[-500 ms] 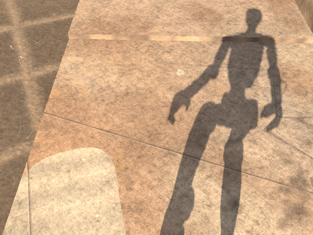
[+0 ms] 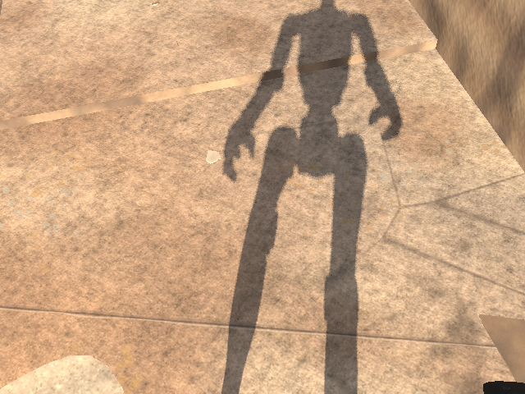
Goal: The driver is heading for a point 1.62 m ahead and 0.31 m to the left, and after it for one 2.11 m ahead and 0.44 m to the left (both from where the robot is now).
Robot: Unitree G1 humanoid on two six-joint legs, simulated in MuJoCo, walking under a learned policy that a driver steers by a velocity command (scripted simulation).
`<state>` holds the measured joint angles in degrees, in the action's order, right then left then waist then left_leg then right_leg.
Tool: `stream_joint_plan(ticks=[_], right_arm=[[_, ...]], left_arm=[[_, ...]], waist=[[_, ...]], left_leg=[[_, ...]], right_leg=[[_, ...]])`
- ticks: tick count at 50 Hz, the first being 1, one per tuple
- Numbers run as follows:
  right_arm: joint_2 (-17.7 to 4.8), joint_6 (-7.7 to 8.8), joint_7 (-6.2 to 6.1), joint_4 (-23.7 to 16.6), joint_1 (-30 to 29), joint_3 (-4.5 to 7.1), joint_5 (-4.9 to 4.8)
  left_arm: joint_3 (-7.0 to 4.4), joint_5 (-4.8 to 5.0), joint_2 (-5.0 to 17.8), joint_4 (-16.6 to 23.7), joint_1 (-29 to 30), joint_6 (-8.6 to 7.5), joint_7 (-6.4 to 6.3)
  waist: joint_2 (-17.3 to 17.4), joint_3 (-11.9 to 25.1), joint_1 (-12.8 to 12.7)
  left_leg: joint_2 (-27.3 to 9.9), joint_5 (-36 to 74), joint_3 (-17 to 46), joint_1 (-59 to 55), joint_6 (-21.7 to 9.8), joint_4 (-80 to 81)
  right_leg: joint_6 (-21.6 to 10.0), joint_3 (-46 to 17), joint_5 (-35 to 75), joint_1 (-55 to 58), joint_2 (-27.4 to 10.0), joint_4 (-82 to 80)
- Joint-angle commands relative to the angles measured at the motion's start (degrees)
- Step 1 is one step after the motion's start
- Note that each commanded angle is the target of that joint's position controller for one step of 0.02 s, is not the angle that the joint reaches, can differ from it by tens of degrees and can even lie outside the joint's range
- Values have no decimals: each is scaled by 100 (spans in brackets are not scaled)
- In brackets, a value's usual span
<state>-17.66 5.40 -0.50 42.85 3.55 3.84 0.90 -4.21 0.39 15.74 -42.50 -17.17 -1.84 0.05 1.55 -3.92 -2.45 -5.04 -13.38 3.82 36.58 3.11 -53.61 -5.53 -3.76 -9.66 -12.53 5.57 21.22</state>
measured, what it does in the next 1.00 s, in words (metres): walks ahead: left foot, then right foot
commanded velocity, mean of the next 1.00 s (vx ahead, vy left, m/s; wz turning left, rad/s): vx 0.07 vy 0.00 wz -0.05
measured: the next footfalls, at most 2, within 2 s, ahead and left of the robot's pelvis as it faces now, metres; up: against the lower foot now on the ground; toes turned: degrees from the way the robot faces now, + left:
left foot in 0.20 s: +0.28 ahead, +0.12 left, +0.00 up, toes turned -12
right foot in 0.54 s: +0.17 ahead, -0.12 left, +0.00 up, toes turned -10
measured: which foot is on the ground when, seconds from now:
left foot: up 0.00-0.18, down 0.20-0.58, up 0.60-0.80, down 0.82-1.00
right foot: down 0.00-0.22, up 0.24-0.52, down 0.54-0.84, up 0.86-1.00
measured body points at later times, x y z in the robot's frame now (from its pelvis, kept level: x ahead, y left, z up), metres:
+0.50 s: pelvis +0.15 +0.03 -0.01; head +0.18 +0.02 +0.44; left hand +0.35 +0.26 -0.12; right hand +0.22 -0.25 -0.13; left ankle +0.25 +0.12 -0.75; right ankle +0.12 -0.11 -0.73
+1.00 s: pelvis +0.17 +0.05 -0.01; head +0.22 +0.07 +0.44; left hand +0.34 +0.33 -0.12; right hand +0.31 -0.24 -0.10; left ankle +0.19 +0.12 -0.75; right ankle +0.15 -0.11 -0.66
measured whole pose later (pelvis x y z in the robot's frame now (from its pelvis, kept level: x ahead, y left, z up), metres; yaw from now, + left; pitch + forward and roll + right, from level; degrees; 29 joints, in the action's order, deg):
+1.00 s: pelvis +0.17 +0.05 -0.01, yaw +2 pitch +2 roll -2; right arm -17.3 -0.5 0.1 40.3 10.4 3.5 -0.4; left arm -5.1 -0.3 17.5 -40.1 -6.5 1.5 -3.6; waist -1.4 -2.8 1.1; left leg 2.9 -13.0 2.0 17.8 -4.0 -28.7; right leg 4.3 -2.8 -26.6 -29.9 0.2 64.3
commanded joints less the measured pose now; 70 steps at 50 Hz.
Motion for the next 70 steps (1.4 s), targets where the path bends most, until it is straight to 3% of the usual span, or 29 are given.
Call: stream_joint_plan(ticks=[1, 5, 9, 10, 11, 12, 14, 17, 22, 26, 27, 28, 30, 32, 35, 39, 41, 42, 43, 44, 46, 50, 60, 64, 65, 66, 67, 68, 70], right_arm=[[-223, -36, 7, -298, 10, 32, 5], [-345, -65, 105, -476, -447, 47, -71], [-625, 45, 112, -401, 27, 172, -8], [-794, 87, 72, -395, 295, 208, 82], [-1056, 55, 13, -446, 542, 232, 184], [-1054, -76, 19, -323, 776, 248, 170], [-412, -223, -7, -576, 321, 89, -7], [-481, -389, -50, -539, -67, 57, 71], [-334, -381, 68, -322, -88, -1, -15], [-507, -438, 138, -157, 171, -9, -176], [-428, -405, 170, -140, 279, -51, -137], [-307, -360, 204, -231, 377, -66, -99], [-470, -380, 156, -233, 156, 3, -116], [-503, -464, 105, -166, 358, 75, -126], [-368, -561, 151, -282, 429, 101, -183], [-278, -640, 259, -332, 593, 97, -233], [-429, -669, 247, -310, 822, 179, -179], [-1005, -661, 161, -400, 939, 334, -153], [-1541, -606, 194, -454, 1203, 423, 1], [-1228, -498, 218, -484, 1356, 317, 83], [-1050, -419, 129, -555, 823, 273, -62], [-907, -571, -61, -671, 557, 209, -152], [-1036, -752, -87, -886, 432, 307, -159], [-953, -825, -97, -992, 197, 289, -270], [-785, -825, -115, -1013, 323, 244, -260], [-446, -812, -92, -977, 716, 160, -169], [-827, -751, -86, -1131, 615, 293, -214], [-1207, -731, -91, -995, 761, 421, -162], [-1069, -837, -101, -743, 913, 450, -199]], left_arm=[[-306, 64, 1085, 466, 288, 13, -157], [-305, 78, 1027, 392, 46, 170, -223], [-262, 70, 868, 557, 402, 213, -265], [-195, 28, 667, 666, 424, 190, -251], [-98, -107, 353, 741, 15, 168, -235], [-98, 46, 523, 739, -856, 186, -203], [-314, 106, 1298, 549, -347, 361, -210], [-258, 76, 947, 679, 96, 580, -255], [28, -105, 256, 598, 141, 440, -208], [-52, -117, 563, 432, 83, 399, -133], [-93, -181, 838, 523, 106, 394, -165], [-212, -214, 1302, 528, 309, 426, -208], [-157, -230, 929, 585, 634, 384, -212], [-198, -165, 961, 654, 811, 292, -271], [-202, -86, 903, 624, 726, 215, -347], [-270, 29, 1016, 607, 968, 331, -358], [-266, 92, 925, 483, 778, 343, -337], [-221, -48, 684, 495, 535, 308, -310], [-91, -197, 384, 918, 1143, 276, -340], [-149, -143, 615, 857, 1315, 250, -351], [-210, -61, 728, 672, 1172, 257, -367], [-215, -47, 614, 578, 987, 237, -367], [-189, 10, 620, 626, 1185, 45, -183], [-243, 22, 653, 497, 718, -79, -80], [-309, -33, 884, 474, 586, -79, -95], [-357, -116, 1230, 581, 677, -27, -146], [-377, -320, 1371, 567, 726, -8, -108], [-295, -272, 1051, 703, 946, -30, -117], [-184, -134, 707, 786, 1291, -3, -174]], waist=[[-556, 703, 209], [-727, 781, 6], [-868, 853, 350], [-600, 1208, 441], [498, 1778, 285], [1781, 2392, -27], [557, 1599, 200], [486, 805, 130], [716, 1129, 167], [601, 915, 45], [285, 917, 79], [-759, 762, 360], [-1240, 452, 257], [-1413, 337, 242], [-1193, 449, 166], [-1048, 700, 233], [-738, 763, 344], [546, 893, 218], [1819, 948, 466], [879, 1250, 691], [211, 963, 412], [413, 991, 231], [771, 808, 408], [742, 888, 111], [442, 998, 143], [-891, 1102, 440], [-1842, 766, 436], [-1236, 713, 445], [-821, 582, 519]], left_leg=[[414, 1081, -250, -778, 124, 1128], [675, 1551, -68, -1035, 78, 2102], [606, 1492, 60, -1571, -229, 2949], [127, 2593, 330, -2449, -483, 3100], [-1076, 5076, 1380, -3879, -1007, 2728], [-2274, 4773, 3196, -4802, -2107, 2911], [-1667, 2634, 2254, -3916, -1793, 3111], [-902, 1331, 1065, -2338, -1544, 3657], [-608, 1576, 544, -2185, -1616, 3660], [-414, 27, 764, -1605, -1201, 3509], [-276, -443, 734, -1202, -849, 3324], [276, -922, 120, -966, -512, 2903], [608, -548, -423, -1327, -265, 1950], [590, -751, -501, -1105, -280, 1223], [366, -1656, -438, -654, -287, 349], [478, -782, -847, -1283, -283, 1355], [652, 512, -730, -2170, -488, 2532], [-222, 2442, 760, -3012, -898, 3012], [-1562, 3833, 2907, -3434, -2182, 3347], [-1656, 3630, 2847, -3668, -2474, 3347], [-1098, 2994, 1924, -3427, -1937, 3196], [-572, 2658, 1434, -3037, -1638, 3293], [-372, 1076, 2297, -2551, -1602, 3285], [-75, 1302, 2514, -2452, -1272, 2835], [187, 553, 2290, -2029, -989, 2452], [892, -1343, 1342, -1336, -626, 1149], [1319, -2509, 573, -383, -331, -23], [908, -2199, 648, -327, -139, -969], [805, -1491, 481, -269, 84, -1564]], right_leg=[[-683, -632, 3362, -222, -989, -267], [-444, -1168, 2398, 57, -1073, 87], [-222, -1835, 1855, 444, -1001, 1062], [-7, -1664, 1392, 201, -651, 1798], [318, -1050, -1291, -782, -30, 3215], [589, -679, -3420, -1925, 280, 4480], [935, -545, -2572, -2326, -334, 5383], [1021, -188, -1844, -1865, -587, 4925], [899, 81, -1558, -556, -670, 2403], [579, 254, -74, 726, -507, 294], [339, -254, 155, 1115, -1049, 236], [-25, -724, -278, 706, -1621, 217], [-212, -875, -1150, -153, -1788, -282], [-294, -869, -193, -130, -2001, -165], [-612, -879, 2075, 359, -2462, 204], [-398, -288, 2500, 503, -2264, 678], [46, 196, 1625, 84, -1948, 1354], [607, 795, 14, -857, -1387, 2717], [980, 599, -2976, -2369, -397, 3960], [959, -136, -3186, -2531, -522, 4840], [897, -199, -2302, -2689, -704, 4876], [1052, -127, -1296, -2180, -581, 4230], [1042, -203, -1099, -1175, -316, 1876], [791, -80, -128, -167, -307, 107], [586, -447, 333, 466, -864, -157], [77, -1572, 1279, 974, -2091, -303], [-851, -2644, 1857, 557, -2820, -433], [-999, -2352, 1655, 439, -2816, -404], [-559, -1275, 1137, 372, -2106, -279]])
